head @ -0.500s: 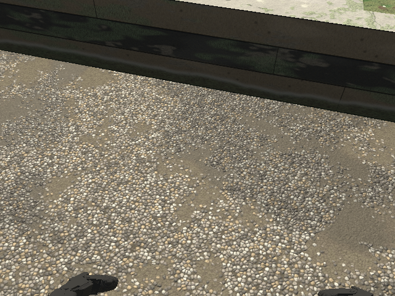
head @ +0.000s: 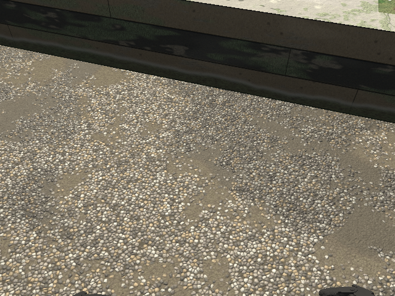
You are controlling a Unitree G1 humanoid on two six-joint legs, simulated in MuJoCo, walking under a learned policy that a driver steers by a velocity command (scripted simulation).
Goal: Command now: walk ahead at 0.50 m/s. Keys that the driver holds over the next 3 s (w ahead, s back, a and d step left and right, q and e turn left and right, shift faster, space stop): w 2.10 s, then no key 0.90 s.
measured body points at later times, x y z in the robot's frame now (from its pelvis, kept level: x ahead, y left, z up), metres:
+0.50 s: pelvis +0.00 +0.01 +0.00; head +0.00 +0.01 +0.45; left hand +0.19 +0.23 -0.07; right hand +0.21 -0.21 -0.05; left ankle +0.04 +0.14 -0.73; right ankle -0.02 -0.08 -0.73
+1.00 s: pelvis +0.00 +0.01 +0.00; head +0.00 +0.01 +0.45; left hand +0.19 +0.23 -0.07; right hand +0.21 -0.20 -0.05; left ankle +0.04 +0.14 -0.73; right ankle -0.02 -0.08 -0.73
